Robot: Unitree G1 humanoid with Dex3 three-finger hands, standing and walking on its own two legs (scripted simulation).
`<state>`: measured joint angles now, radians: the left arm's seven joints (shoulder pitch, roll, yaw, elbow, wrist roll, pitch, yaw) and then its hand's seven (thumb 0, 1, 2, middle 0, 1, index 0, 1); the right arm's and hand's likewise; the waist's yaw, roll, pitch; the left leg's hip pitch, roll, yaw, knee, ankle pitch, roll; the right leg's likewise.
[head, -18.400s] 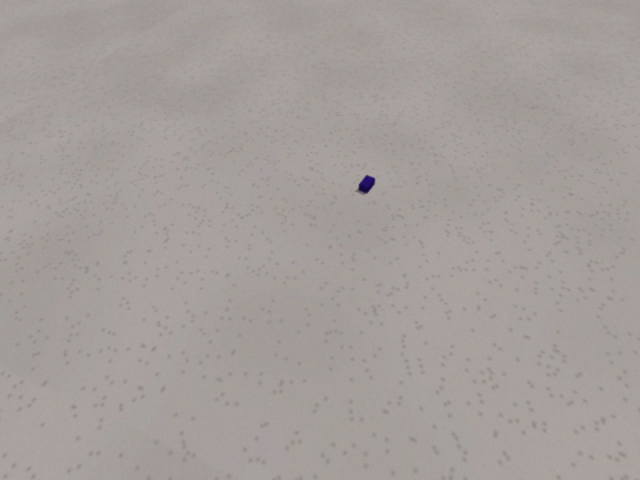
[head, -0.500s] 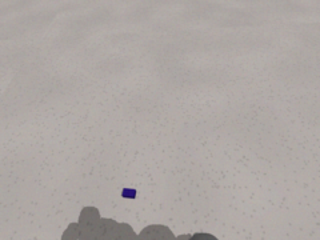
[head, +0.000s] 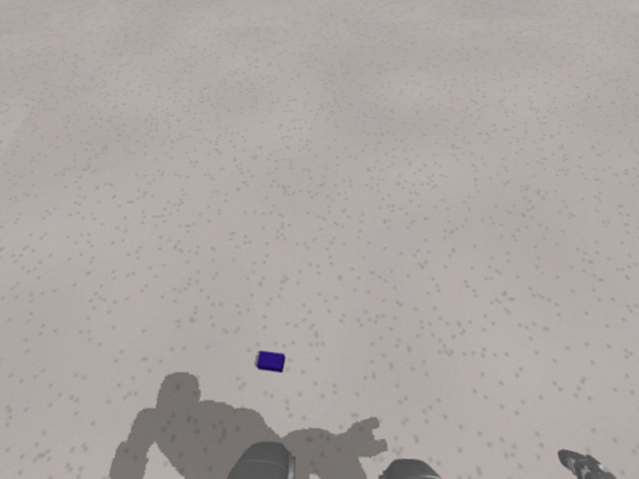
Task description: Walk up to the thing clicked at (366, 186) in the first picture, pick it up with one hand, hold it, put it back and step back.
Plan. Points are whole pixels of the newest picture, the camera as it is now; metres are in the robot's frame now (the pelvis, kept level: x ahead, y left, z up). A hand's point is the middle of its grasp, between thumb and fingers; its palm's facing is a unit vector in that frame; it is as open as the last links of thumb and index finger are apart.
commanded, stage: walk up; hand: left
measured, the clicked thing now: (271, 361) +0.48 +0.21 -0.73
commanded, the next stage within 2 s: none
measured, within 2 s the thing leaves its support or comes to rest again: neither
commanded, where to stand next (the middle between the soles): +0.09 -0.03 m, yaw -1 degrees
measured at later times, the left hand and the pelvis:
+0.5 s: hand out of the picture -0.02 +0.23 -0.10, palm faces -0.06 -0.90 -0.43, open 7.4 cm; pelvis -0.02 -0.05 +0.02, yaw -6 degrees
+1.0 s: hand (176, 424) +0.19 +0.24 -0.13, palm faces -0.05 -0.94 -0.35, open 7.4 cm; pelvis +0.10 -0.01 +0.02, yaw -2 degrees
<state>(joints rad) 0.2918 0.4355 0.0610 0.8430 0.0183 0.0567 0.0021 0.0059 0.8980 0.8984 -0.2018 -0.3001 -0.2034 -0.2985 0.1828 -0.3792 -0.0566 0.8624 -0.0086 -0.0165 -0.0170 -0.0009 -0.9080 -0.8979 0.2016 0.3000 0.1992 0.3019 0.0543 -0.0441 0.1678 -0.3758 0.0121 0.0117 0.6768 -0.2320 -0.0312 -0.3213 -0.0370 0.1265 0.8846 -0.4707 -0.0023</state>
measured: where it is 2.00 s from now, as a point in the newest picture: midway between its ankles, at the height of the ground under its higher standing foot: outside the picture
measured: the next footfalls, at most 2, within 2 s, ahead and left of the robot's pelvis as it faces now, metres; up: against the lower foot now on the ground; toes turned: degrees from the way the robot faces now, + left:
right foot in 0.30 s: -0.03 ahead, -0.18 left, +0.00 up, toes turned -4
left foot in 0.74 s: +0.18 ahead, +0.10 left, +0.00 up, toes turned -1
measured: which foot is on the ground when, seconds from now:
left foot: down 0.00-0.32, up 0.34-0.72, down 0.74-1.00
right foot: up 0.00-0.28, down 0.30-0.78, up 0.80-1.00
